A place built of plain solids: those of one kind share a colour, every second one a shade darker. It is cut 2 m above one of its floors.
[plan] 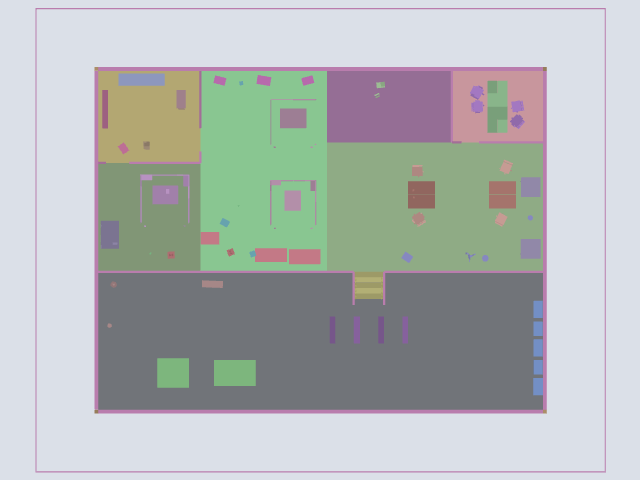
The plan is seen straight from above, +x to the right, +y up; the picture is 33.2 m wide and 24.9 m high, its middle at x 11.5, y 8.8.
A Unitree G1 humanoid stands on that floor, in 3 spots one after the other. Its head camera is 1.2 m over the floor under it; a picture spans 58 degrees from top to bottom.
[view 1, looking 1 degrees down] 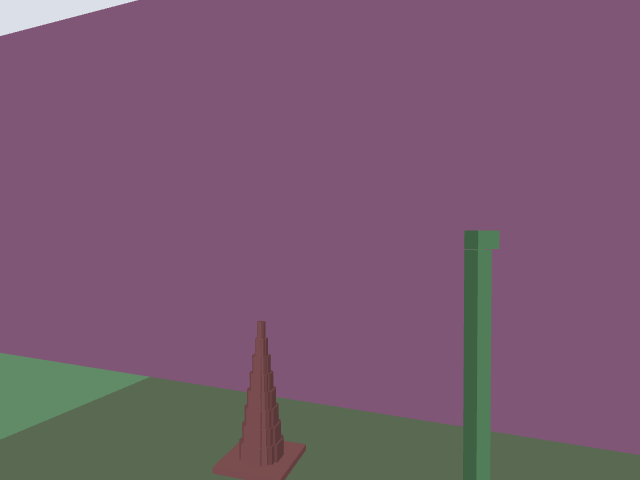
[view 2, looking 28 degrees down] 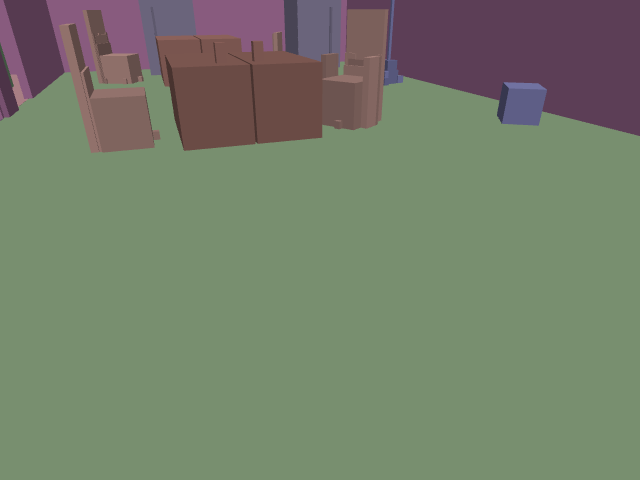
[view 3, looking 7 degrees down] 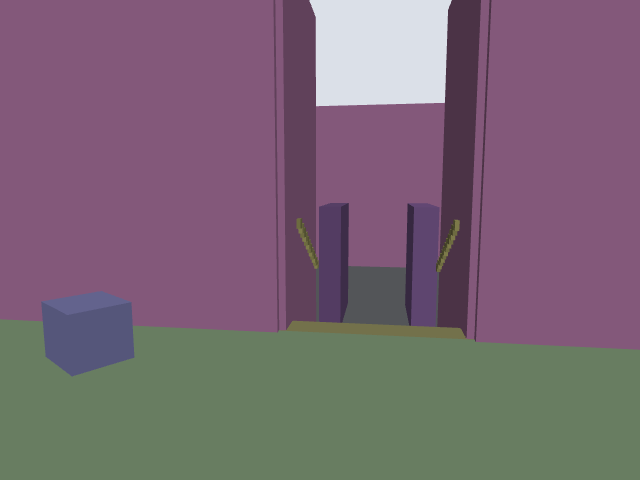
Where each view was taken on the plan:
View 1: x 2.65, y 9.99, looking -68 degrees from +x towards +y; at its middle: wall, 3.01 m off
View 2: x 11.78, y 12.02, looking -20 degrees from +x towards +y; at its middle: desks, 2.55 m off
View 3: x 14.00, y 10.59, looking -82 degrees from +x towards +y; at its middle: gates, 5.86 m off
